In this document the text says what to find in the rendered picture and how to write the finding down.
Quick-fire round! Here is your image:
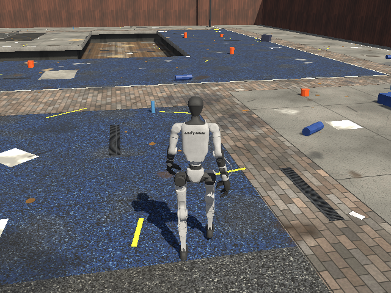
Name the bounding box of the robot right upper arm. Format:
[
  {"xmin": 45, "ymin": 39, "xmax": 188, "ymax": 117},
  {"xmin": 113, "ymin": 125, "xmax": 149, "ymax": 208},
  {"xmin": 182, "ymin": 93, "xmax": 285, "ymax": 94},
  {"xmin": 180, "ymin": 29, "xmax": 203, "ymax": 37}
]
[{"xmin": 208, "ymin": 123, "xmax": 222, "ymax": 158}]

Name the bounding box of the robot left upper arm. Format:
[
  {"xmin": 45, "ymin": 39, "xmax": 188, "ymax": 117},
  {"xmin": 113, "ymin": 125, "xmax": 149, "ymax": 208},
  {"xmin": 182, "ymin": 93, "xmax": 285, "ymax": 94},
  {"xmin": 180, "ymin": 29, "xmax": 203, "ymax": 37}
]
[{"xmin": 168, "ymin": 123, "xmax": 183, "ymax": 155}]

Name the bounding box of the robot left forearm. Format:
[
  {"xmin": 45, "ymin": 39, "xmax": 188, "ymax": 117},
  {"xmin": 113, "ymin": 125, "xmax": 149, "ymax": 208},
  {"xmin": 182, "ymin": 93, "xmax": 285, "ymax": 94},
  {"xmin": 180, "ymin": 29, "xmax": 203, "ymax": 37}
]
[{"xmin": 166, "ymin": 146, "xmax": 175, "ymax": 167}]

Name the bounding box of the robot right forearm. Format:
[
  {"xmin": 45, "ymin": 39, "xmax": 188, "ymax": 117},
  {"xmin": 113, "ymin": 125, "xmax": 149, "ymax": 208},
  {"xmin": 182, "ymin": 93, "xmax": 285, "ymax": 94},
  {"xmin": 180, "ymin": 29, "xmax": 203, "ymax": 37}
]
[{"xmin": 216, "ymin": 149, "xmax": 229, "ymax": 181}]

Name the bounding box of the humanoid robot torso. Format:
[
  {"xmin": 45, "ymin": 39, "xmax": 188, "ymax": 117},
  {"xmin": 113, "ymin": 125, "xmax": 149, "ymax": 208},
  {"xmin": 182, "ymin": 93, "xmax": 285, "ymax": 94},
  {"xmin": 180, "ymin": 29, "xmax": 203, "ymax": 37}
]
[{"xmin": 181, "ymin": 120, "xmax": 210, "ymax": 183}]

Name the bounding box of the left robot hand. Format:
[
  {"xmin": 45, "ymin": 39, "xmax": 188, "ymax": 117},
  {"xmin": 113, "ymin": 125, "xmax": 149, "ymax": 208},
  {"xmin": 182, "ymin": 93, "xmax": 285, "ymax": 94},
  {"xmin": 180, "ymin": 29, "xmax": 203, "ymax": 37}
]
[{"xmin": 166, "ymin": 164, "xmax": 181, "ymax": 175}]

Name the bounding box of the left robot shin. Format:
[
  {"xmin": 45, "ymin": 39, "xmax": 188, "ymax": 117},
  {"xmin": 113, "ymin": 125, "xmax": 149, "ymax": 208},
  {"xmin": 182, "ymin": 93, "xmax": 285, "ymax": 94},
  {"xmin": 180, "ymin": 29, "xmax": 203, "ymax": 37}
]
[{"xmin": 177, "ymin": 209, "xmax": 187, "ymax": 251}]

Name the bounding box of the right robot hand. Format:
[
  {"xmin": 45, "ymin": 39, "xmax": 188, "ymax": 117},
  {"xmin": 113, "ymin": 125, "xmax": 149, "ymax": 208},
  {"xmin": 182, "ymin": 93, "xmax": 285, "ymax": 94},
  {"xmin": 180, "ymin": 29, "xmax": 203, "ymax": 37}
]
[{"xmin": 216, "ymin": 179, "xmax": 230, "ymax": 197}]

